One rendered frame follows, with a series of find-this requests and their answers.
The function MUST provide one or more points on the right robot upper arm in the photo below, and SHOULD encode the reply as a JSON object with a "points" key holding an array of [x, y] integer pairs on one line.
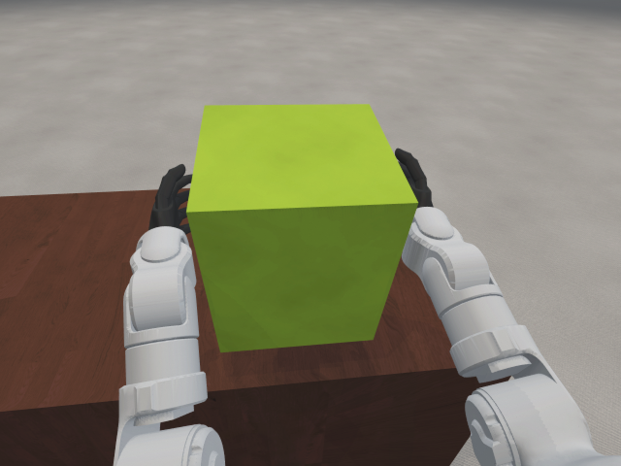
{"points": [[529, 421]]}

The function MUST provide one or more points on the carton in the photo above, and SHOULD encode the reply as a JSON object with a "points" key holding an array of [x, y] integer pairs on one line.
{"points": [[299, 215]]}

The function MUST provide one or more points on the left robot upper arm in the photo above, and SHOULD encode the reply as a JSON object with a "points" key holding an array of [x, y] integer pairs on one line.
{"points": [[192, 445]]}

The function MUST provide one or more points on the pedestal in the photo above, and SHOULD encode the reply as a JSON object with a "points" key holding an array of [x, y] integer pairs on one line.
{"points": [[396, 400]]}

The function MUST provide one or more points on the robot right hand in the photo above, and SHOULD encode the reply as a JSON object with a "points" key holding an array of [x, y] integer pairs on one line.
{"points": [[416, 178]]}

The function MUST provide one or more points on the robot left hand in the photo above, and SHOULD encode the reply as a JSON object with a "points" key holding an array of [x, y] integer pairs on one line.
{"points": [[167, 200]]}

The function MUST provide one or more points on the left robot forearm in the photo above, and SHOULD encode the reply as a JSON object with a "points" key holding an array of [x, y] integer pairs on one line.
{"points": [[163, 377]]}

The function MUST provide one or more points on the right robot forearm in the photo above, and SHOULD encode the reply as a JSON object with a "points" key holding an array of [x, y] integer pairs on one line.
{"points": [[486, 340]]}

